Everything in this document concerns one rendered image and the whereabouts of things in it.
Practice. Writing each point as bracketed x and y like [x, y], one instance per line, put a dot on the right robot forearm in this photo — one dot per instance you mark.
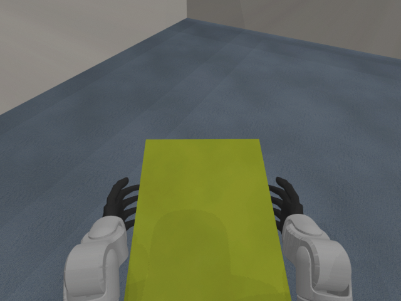
[323, 268]

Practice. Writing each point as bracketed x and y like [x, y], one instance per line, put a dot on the left robot forearm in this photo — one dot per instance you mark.
[91, 270]

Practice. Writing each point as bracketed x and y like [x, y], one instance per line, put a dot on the robot right hand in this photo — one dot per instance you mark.
[289, 204]

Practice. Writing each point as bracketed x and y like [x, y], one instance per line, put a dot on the robot left hand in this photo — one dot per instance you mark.
[116, 203]

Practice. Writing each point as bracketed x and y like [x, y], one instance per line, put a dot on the carton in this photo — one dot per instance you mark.
[204, 226]

